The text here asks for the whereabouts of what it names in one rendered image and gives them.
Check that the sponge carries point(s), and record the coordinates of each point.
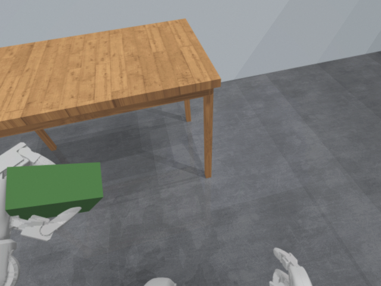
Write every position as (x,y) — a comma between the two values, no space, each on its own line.
(48,190)

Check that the robot left hand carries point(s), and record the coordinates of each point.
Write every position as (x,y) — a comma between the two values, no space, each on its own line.
(36,227)

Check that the robot right hand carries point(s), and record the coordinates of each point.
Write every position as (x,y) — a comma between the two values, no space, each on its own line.
(297,274)

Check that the table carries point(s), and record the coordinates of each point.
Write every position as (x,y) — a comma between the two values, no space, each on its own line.
(67,80)

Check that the left robot forearm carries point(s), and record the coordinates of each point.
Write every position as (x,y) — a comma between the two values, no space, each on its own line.
(9,265)

